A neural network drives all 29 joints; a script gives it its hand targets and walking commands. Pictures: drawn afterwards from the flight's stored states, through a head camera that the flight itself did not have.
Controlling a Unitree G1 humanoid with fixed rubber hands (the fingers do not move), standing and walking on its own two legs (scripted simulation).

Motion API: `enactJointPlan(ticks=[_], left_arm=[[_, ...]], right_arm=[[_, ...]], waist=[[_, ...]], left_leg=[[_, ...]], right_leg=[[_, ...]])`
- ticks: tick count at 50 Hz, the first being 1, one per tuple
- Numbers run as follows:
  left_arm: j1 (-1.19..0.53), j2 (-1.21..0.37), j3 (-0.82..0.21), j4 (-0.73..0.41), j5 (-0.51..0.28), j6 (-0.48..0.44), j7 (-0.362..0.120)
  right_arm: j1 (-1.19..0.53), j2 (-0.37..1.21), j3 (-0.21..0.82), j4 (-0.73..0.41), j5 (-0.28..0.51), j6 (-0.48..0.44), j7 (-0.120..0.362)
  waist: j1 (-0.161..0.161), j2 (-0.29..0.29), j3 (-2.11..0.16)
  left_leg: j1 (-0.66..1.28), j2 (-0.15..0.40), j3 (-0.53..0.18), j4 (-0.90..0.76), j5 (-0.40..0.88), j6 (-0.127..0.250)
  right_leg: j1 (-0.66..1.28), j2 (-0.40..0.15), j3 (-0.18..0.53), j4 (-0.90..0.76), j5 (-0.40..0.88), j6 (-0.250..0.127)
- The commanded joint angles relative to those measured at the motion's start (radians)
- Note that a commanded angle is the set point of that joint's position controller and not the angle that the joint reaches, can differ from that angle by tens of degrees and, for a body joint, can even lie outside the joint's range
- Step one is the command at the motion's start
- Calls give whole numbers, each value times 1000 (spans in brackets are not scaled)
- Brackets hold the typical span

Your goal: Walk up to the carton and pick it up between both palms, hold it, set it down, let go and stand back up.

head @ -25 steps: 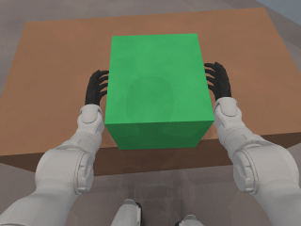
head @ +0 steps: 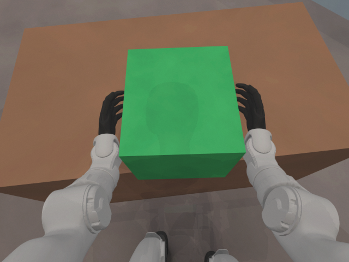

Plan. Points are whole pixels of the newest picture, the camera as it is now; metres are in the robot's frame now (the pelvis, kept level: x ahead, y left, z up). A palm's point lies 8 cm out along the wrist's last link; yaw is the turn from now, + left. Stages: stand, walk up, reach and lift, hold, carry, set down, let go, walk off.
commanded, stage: reach and lift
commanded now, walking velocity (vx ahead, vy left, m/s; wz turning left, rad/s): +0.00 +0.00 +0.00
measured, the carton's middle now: (179, 117) +0.47 +0.05 -0.07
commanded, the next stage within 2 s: none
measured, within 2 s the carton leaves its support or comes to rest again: leaves its support in 1.50 s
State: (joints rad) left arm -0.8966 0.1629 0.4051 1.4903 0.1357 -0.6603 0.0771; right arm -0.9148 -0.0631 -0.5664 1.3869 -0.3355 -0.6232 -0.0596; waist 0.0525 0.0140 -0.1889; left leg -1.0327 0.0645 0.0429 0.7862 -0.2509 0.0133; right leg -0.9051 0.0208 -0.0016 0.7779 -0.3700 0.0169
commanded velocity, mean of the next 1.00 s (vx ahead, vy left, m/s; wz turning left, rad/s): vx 0.00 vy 0.00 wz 0.00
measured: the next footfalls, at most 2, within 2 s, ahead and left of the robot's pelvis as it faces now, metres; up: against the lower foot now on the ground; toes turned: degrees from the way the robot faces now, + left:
none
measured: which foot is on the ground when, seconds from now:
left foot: down 0.00-1.00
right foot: down 0.00-1.00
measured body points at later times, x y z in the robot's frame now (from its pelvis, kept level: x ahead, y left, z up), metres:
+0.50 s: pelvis +0.01 +0.00 +0.01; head +0.16 +0.01 +0.43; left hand +0.42 +0.21 -0.02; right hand +0.46 -0.13 +0.00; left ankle +0.05 +0.11 -0.69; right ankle -0.02 -0.13 -0.69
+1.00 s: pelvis +0.01 +0.00 +0.01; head +0.16 +0.01 +0.44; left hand +0.42 +0.21 -0.02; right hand +0.45 -0.13 +0.00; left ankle +0.05 +0.11 -0.69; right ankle -0.02 -0.13 -0.69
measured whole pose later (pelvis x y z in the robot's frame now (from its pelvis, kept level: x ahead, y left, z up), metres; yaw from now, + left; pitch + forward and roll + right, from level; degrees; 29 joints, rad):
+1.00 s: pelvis +0.01 +0.00 +0.01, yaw +0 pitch +30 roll -3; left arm -0.84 0.16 0.31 1.53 0.06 -0.75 0.09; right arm -0.89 -0.09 -0.51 1.51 -0.32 -0.76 -0.10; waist 0.06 0.02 -0.23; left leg -1.00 0.08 0.04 0.69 -0.22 0.00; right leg -0.86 0.02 -0.04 0.65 -0.32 0.01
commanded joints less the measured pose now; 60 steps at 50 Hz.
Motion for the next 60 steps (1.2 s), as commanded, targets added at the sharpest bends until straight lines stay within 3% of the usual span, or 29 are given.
enactJointPlan(ticks=[1, 4, 10, 11, 17, 18, 19, 20, 23, 30, 36, 37, 38, 40, 41, 42, 45, 46, 47, 50, 56, 58, 60], left_arm=[[-416, -475, -155, -15, 141, -23, -137], [-391, -480, -163, -26, 144, -24, -135], [-370, -491, -161, -18, 148, -34, -138], [-359, -489, -158, -13, 152, -35, -135], [-363, -499, -177, -28, 139, -41, -131], [-353, -502, -189, -20, 138, -45, -132], [-355, -504, -175, -13, 144, -45, -130], [-358, -506, -187, -17, 143, -49, -129], [-367, -501, -186, -15, 139, -50, -125], [-344, -508, -192, 5, 130, -69, -131], [-378, -534, -216, -22, 118, -96, -120], [-373, -551, -231, -16, 118, -96, -119], [-367, -538, -225, -6, 120, -97, -120], [-377, -530, -228, -5, 114, -97, -122], [-370, -529, -220, 1, 109, -103, -123], [-378, -539, -241, -3, 103, -104, -124], [-378, -535, -232, 5, 105, -111, -124], [-375, -552, -254, -5, 98, -110, -121], [-384, -545, -245, 3, 90, -111, -122], [-389, -569, -289, -5, 63, -112, -121], [-406, -570, -304, 13, 37, -120, -123], [-421, -581, -336, 2, 18, -120, -123], [-443, -572, -325, 15, 9, -118, -126]], right_arm=[[-317, 540, 245, 109, -161, 9, 163], [-294, 538, 249, 116, -151, 1, 163], [-285, 547, 252, 116, -168, -15, 156], [-286, 551, 252, 117, -161, -23, 156], [-275, 543, 253, 128, -160, -31, 154], [-264, 550, 253, 145, -161, -35, 153], [-262, 548, 254, 146, -165, -35, 155], [-268, 547, 240, 146, -167, -40, 153], [-260, 531, 228, 162, -171, -38, 153], [-265, 530, 256, 166, -169, -65, 143], [-279, 544, 264, 173, -172, -105, 140], [-273, 535, 256, 193, -179, -108, 139], [-274, 533, 256, 193, -172, -109, 139], [-273, 525, 256, 199, -175, -113, 133], [-276, 532, 270, 189, -175, -117, 132], [-277, 530, 266, 208, -172, -117, 132], [-278, 537, 275, 224, -178, -127, 133], [-279, 523, 271, 212, -175, -131, 131], [-286, 524, 288, 214, -172, -132, 131], [-277, 521, 302, 243, -151, -137, 128], [-306, 539, 338, 253, -134, -139, 127], [-308, 535, 342, 264, -122, -136, 124], [-329, 537, 349, 252, -114, -135, 123]], waist=[[6, -18, -544], [8, 13, -543], [0, -5, -528], [15, 3, -542], [9, 13, -532], [-5, 13, -547], [10, 3, -525], [-3, 10, -545], [0, 19, -533], [-10, 19, -551], [-2, 16, -583], [-21, 30, -596], [-9, 33, -589], [-16, 22, -595], [4, 10, -576], [-20, 21, -586], [-5, 5, -600], [-22, 24, -621], [1, 15, -624], [-25, 35, -626], [-9, 17, -648], [-29, 30, -657], [-7, 22, -645]], left_leg=[[580, -17, 45, 9, 416, -35], [593, -17, 43, 10, 464, -42], [580, -18, 46, -6, 465, -38], [593, -13, 42, -7, 474, -42], [592, -17, 53, -3, 492, -45], [610, -12, 43, -6, 497, -47], [602, -14, 49, -13, 487, -48], [616, -15, 45, -10, 487, -50], [619, -12, 45, -20, 466, -55], [587, -20, 52, -21, 499, -54], [634, -13, 51, -21, 528, -64], [655, -11, 45, -27, 534, -70], [656, -14, 48, -22, 533, -67], [651, -14, 50, -33, 536, -65], [626, -20, 56, -27, 529, -63], [631, -21, 51, -38, 521, -64], [643, -17, 53, -44, 515, -67], [651, -20, 49, -42, 526, -71], [618, -20, 55, -38, 518, -68], [641, -21, 48, -34, 546, -79], [623, -29, 48, -28, 518, -70], [618, -31, 44, -32, 504, -74], [624, -34, 48, -32, 491, -72]], right_leg=[[72, 6, -102, -103, 275, -9], [75, 9, -102, -105, 309, -15], [106, 9, -101, -116, 348, -6], [82, 11, -108, -114, 341, -10], [89, 14, -106, -128, 337, -12], [80, 14, -109, -135, 341, -14], [81, 15, -116, -133, 335, -9], [70, 16, -115, -142, 328, -13], [59, 19, -117, -151, 289, -17], [113, 14, -113, -143, 411, -6], [86, 28, -132, -151, 404, -5], [74, 33, -134, -160, 394, -10], [76, 29, -129, -164, 389, -10], [82, 30, -129, -173, 404, -7], [97, 30, -126, -166, 416, -1], [107, 33, -126, -169, 435, 1], [94, 35, -130, -175, 424, 3], [103, 38, -129, -174, 438, 0], [114, 38, -128, -168, 436, 3], [108, 44, -133, -159, 480, 0], [127, 50, -123, -154, 487, 8], [136, 55, -122, -148, 498, 9], [129, 57, -122, -155, 475, 13]])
